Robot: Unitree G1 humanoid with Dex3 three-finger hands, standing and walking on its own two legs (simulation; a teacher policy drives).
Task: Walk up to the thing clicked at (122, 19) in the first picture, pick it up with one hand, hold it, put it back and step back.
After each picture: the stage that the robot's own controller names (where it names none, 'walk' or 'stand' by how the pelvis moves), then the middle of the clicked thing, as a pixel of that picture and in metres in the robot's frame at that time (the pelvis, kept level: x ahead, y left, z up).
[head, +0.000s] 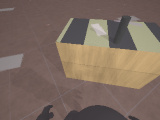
stand; (120, 31) +0.76 -0.24 +0.12
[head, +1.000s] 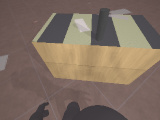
walk; (101, 26) +0.70 -0.03 +0.15
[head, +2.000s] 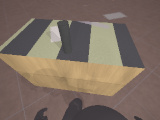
stand; (65, 39) +0.51 +0.25 +0.14
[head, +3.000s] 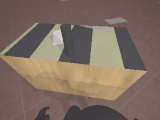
stand; (68, 42) +0.51 +0.21 +0.15
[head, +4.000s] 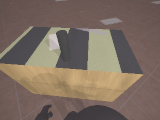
stand; (64, 48) +0.47 +0.22 +0.12
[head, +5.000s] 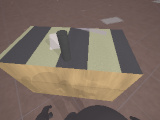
stand; (64, 47) +0.48 +0.22 +0.12
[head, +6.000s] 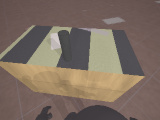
stand; (66, 47) +0.48 +0.21 +0.12
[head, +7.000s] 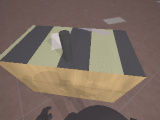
stand; (66, 48) +0.47 +0.21 +0.12
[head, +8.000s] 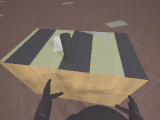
rise first; (67, 50) +0.47 +0.21 +0.12
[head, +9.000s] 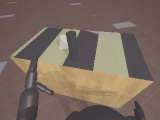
go down; (72, 47) +0.49 +0.20 +0.13
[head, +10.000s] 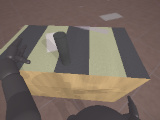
go down; (63, 51) +0.43 +0.19 +0.13
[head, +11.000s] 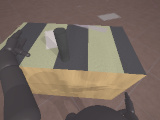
approach; (63, 47) +0.46 +0.19 +0.14
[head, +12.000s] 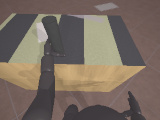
close; (55, 39) +0.48 +0.21 +0.17
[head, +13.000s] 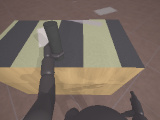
lift; (55, 43) +0.46 +0.21 +0.17
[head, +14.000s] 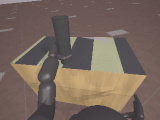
lift; (63, 43) +0.32 +0.16 +0.32
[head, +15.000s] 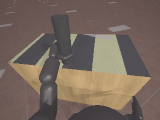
hold; (64, 43) +0.33 +0.16 +0.30
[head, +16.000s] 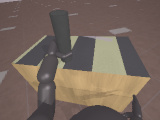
hold; (63, 41) +0.31 +0.16 +0.33
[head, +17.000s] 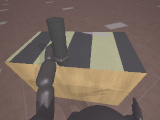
hold; (59, 45) +0.33 +0.18 +0.29
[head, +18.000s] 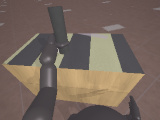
crouch; (60, 32) +0.42 +0.19 +0.32
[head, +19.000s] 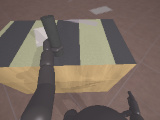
lower; (54, 38) +0.50 +0.20 +0.18
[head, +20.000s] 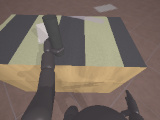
lower; (55, 38) +0.48 +0.21 +0.17
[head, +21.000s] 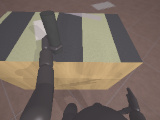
lower; (53, 35) +0.50 +0.21 +0.17
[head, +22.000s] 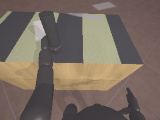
lower; (52, 36) +0.50 +0.22 +0.17
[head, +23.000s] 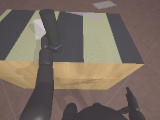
rest; (53, 34) +0.50 +0.21 +0.17
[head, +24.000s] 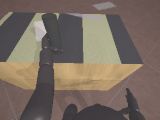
withdraw; (54, 37) +0.49 +0.21 +0.17
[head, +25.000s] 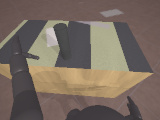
sink last; (64, 44) +0.46 +0.19 +0.16
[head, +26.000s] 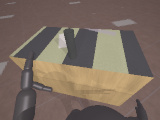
stand; (71, 45) +0.50 +0.21 +0.14
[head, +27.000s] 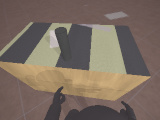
stand; (64, 46) +0.46 +0.21 +0.14
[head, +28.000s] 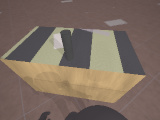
stand; (67, 46) +0.50 +0.21 +0.12
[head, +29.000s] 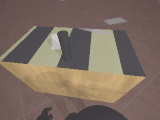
stand; (65, 48) +0.48 +0.21 +0.12
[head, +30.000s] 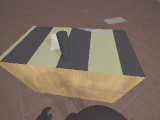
stand; (65, 48) +0.47 +0.22 +0.12
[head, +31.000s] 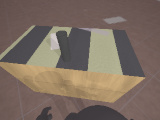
stand; (64, 48) +0.47 +0.22 +0.12
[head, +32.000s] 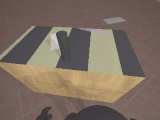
stand; (64, 48) +0.47 +0.22 +0.12
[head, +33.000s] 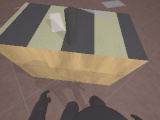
walk; (71, 29) +0.56 +0.17 +0.13
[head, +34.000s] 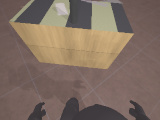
walk; (73, 9) +0.85 +0.25 +0.14
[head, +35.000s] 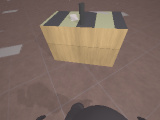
walk; (81, 14) +1.15 +0.23 +0.13
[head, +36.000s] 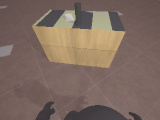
stand; (78, 15) +1.09 +0.21 +0.12
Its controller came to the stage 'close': yes
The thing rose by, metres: 0.21
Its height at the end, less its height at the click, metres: +0.00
